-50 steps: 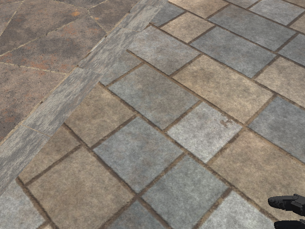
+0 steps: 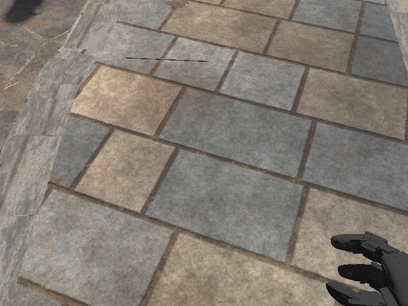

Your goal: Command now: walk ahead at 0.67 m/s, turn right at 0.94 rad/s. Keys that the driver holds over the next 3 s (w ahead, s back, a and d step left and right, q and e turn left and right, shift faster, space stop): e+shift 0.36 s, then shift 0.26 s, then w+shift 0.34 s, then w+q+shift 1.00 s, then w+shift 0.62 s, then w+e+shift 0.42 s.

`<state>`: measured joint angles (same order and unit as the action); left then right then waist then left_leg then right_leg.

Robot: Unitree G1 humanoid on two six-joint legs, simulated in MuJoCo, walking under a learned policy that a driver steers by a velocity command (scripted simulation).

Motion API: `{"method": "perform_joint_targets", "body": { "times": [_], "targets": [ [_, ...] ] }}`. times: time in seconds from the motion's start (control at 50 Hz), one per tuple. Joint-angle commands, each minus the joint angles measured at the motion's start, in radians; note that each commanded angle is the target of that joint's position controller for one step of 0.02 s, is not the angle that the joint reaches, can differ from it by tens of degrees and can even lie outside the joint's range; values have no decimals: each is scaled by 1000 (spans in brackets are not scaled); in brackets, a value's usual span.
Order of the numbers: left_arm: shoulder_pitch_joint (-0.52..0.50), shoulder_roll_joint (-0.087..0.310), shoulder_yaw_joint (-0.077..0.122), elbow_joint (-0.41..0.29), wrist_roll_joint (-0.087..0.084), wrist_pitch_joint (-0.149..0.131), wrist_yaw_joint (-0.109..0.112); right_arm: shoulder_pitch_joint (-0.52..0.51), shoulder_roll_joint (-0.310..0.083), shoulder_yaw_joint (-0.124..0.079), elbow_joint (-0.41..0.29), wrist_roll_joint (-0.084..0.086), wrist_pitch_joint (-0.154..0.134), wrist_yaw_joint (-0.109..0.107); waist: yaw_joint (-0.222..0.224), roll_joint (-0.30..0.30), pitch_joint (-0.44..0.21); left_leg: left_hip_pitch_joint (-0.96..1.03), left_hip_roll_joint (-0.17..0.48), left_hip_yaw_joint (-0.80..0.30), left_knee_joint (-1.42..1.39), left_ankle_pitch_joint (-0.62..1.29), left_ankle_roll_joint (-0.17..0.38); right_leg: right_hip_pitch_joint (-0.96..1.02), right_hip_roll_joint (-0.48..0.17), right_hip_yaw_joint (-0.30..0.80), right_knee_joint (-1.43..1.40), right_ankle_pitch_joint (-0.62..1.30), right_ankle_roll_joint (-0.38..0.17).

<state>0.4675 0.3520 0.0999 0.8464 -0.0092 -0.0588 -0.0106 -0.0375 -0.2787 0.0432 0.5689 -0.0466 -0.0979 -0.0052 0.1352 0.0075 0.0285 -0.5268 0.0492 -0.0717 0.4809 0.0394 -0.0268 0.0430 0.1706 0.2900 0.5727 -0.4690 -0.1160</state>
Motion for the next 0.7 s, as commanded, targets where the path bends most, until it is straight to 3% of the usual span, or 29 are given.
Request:
{"method": "perform_joint_targets", "body": {
  "times": [0.02, 0.04, 0.06, 0.08, 0.12, 0.16, 0.2, 0.26, 0.3, 0.34, 0.36, 0.38, 0.4, 0.42, 0.44, 0.48, 0.52, 0.58, 0.62, 0.66, 0.7],
  "targets": [
    [35, -4, -14, -171, -49, -11, 27, 478, -331, -120, 44, -33, -6, -26, -189, 374, -538, 1040, 544, -604, 15, 365, 208, -639, 43, -151, 838, -175, 72],
    [18, 77, -8, -141, 1, 13, 43, 449, -264, -123, 35, -15, 15, -16, -196, 204, -524, 990, 508, -565, 72, 495, 244, -724, -81, -180, 937, -108, 69],
    [-95, 89, -4, -152, 13, 23, 40, 384, -163, -100, 29, -6, 18, -20, -219, 157, -421, 877, 447, -433, 37, 407, 243, -782, -114, -210, 908, -15, 75],
    [-177, 91, -2, -159, 32, 36, 27, 351, -85, -77, 45, 1, 22, -21, -213, 76, -253, 717, 355, -272, -10, 376, 193, -791, -155, -228, 828, 35, 85],
    [-231, 53, -4, -192, 42, 72, -12, 365, -86, -75, 89, 12, 22, -28, -188, 149, -108, 548, 289, -116, -71, 411, 152, -771, -186, -227, 739, 41, 109],
    [-239, 7, -15, -223, 38, 97, -30, 341, -104, -86, 106, 29, 15, -21, -134, 138, -69, 452, 287, -33, -124, 438, 151, -736, -188, -244, 649, 72, 116],
    [-275, -5, -25, -269, 46, 105, -43, 263, -122, -95, 99, 39, 10, -17, -91, 137, -53, 366, 280, 67, -172, 424, 146, -680, -202, -269, 486, 192, 111],
    [-288, -12, -36, -273, 36, 105, -62, 194, -133, -105, 102, 41, 8, -11, -60, 146, -52, 244, 200, 256, -152, 320, 87, -441, -178, -348, 210, 463, 83],
    [-309, 4, -32, -275, 37, 109, -66, 228, -158, -118, 109, 48, 14, -10, -69, 119, -45, 279, 219, 286, -88, 355, 68, -389, -162, -387, 151, 462, 59],
    [-294, 36, -20, -275, 44, 110, -58, 269, -188, -134, 107, 59, 31, -10, -68, 96, -60, 342, 236, 301, 52, 462, 56, -344, -125, -413, 108, 376, 20],
    [-245, 52, -10, -264, 50, 104, -49, 288, -201, -140, 105, 64, 45, -9, -54, 80, -89, 359, 239, 306, 186, 478, 53, -290, -96, -417, 79, 330, -5],
    [-139, 64, 2, -230, 63, 90, -33, 296, -200, -140, 96, 68, 59, -6, -12, 37, -137, 301, 221, 307, 396, 390, 33, -155, -72, -389, -9, 347, -39],
    [-144, 128, 18, -226, 61, 77, -10, 383, -151, -130, 95, 48, 70, 0, -45, -147, -143, 117, 118, 317, 666, -326, -8, -18, -216, -195, -76, 766, -82],
    [-180, 259, 44, -286, 37, 88, -6, 496, -117, -120, 52, 31, 97, -7, -114, -254, -254, -95, -40, 227, 1002, -807, -59, 122, -541, 276, -52, 1280, -277],
    [-155, 230, 49, -311, -4, 94, -2, 454, -155, -122, 59, 5, 116, -20, -47, -109, -377, -101, -15, 65, 1023, -728, -62, 96, -566, 320, -143, 1121, -335],
    [-247, 115, 12, -285, 13, 95, 16, 334, -140, -114, 50, 19, 126, -34, -95, -41, -167, -88, 38, 43, 877, -570, -39, -143, -464, 150, -201, 810, -253],
    [-304, 55, -12, -264, 21, 86, 23, 361, -136, -113, 73, 11, 141, -33, -154, -71, -118, 39, 42, 44, 733, -514, -21, -295, -362, 30, -219, 780, -177],
    [-289, 52, -17, -230, 41, 73, 12, 368, -88, -101, 90, 25, 153, -24, -159, -39, -165, 124, 4, 64, 600, -502, -2, -329, -336, -18, -218, 827, -160],
    [-289, 50, -16, -215, 44, 73, 7, 341, -53, -89, 86, 34, 154, -21, -148, -60, -171, 159, -4, 66, 478, -460, 11, -337, -321, -24, -234, 695, -140],
    [-274, 55, -12, -204, 45, 81, -3, 332, -52, -87, 80, 21, 147, -2, -135, -121, -198, 225, -22, 87, 384, -446, 21, -381, -291, 17, -316, 104, -129],
    [-293, 66, -7, -208, 45, 90, -16, 353, -71, -95, 86, 18, 143, 19, -147, -162, -160, 313, -56, 130, 289, -480, 39, -476, -298, 71, -375, -197, -103]
  ]
}}
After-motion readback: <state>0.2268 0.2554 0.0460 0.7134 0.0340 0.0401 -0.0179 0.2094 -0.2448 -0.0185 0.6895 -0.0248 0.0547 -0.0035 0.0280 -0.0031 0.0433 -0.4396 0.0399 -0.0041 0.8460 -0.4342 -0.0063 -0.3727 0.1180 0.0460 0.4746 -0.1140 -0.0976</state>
